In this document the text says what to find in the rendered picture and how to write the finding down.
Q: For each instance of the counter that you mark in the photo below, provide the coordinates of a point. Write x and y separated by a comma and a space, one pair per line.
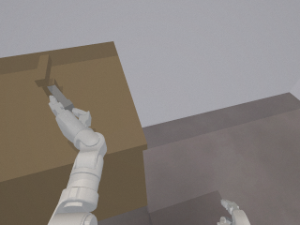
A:
36, 159

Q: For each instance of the robot left hand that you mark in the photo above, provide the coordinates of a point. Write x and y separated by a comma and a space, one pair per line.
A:
67, 120

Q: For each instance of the tap lever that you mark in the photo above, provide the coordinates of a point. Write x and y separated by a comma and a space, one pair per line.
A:
67, 104

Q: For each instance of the left robot forearm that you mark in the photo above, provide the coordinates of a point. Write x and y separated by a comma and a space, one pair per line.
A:
81, 194

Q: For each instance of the robot right hand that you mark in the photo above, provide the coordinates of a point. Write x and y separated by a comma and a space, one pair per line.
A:
238, 216

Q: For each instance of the robot left upper arm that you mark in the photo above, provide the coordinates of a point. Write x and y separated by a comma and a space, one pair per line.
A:
74, 218

